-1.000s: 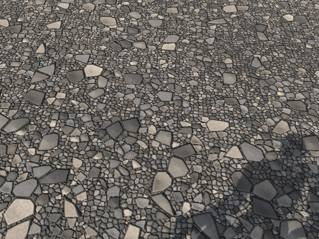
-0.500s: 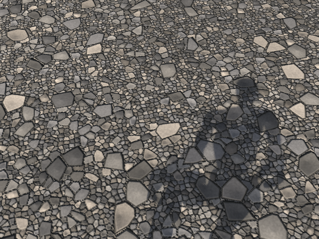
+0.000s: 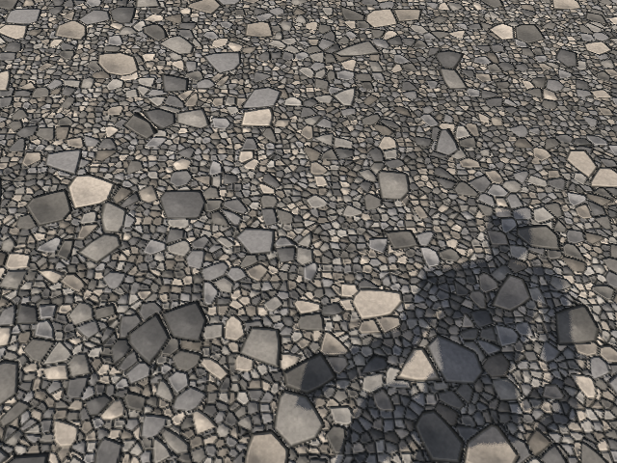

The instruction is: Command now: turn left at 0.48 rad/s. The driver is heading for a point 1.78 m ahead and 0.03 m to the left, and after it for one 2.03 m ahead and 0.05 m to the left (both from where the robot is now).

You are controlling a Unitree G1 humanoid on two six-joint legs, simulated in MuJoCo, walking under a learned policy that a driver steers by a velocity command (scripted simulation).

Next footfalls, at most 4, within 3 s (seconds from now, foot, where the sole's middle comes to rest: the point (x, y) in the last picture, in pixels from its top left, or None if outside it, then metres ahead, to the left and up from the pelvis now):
0.32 right None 0.06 -0.13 -0.78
0.72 left None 0.04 0.08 -0.78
1.16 right None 0.38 -0.12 -0.78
1.74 left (311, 352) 0.70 -0.02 -0.78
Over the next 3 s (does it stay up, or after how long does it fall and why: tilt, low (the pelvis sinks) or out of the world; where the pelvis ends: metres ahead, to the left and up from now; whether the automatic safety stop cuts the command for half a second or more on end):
stays up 1.19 0.03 0.00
